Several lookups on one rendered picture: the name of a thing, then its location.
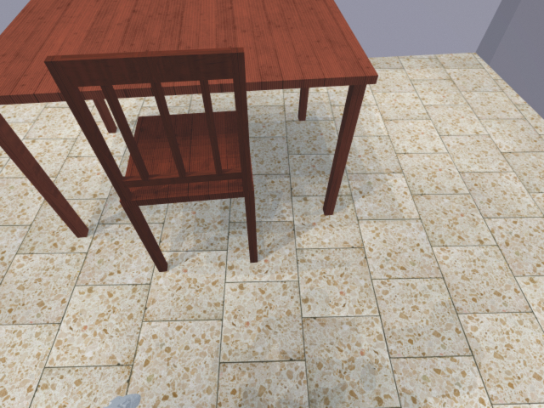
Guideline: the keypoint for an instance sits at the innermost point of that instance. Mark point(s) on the chair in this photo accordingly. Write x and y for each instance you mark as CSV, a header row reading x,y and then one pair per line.
x,y
173,158

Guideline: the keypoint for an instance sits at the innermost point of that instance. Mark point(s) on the table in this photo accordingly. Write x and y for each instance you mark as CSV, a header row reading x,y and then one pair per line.
x,y
287,44

